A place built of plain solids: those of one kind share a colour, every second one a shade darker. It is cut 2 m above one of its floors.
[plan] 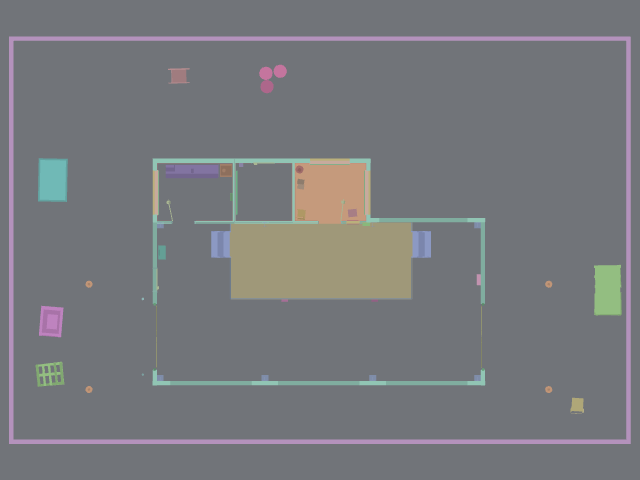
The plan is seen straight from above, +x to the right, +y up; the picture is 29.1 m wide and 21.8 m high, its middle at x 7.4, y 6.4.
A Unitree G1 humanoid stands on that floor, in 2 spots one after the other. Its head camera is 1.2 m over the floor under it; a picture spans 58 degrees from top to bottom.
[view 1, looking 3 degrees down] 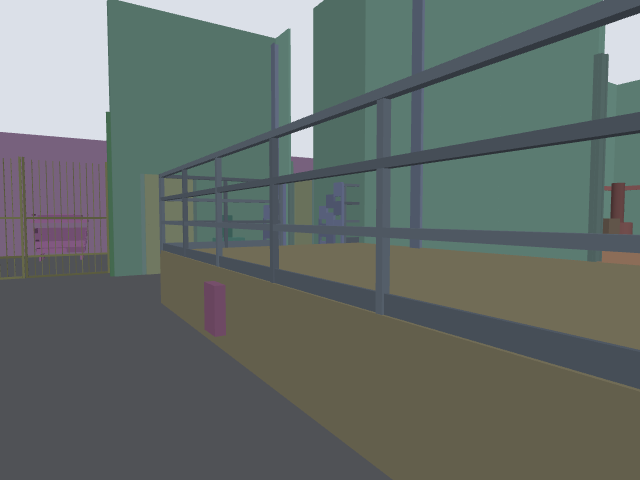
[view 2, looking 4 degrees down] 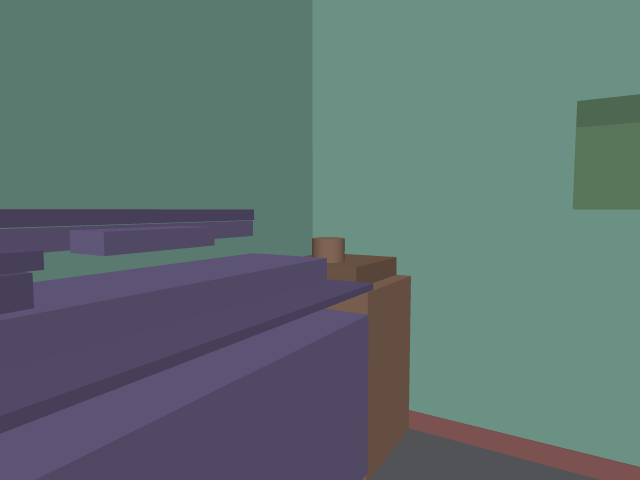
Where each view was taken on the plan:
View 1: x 9.60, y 2.40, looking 148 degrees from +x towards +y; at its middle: door_landing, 8.24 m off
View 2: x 1.20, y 8.50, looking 31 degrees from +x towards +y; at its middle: fridge_low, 2.05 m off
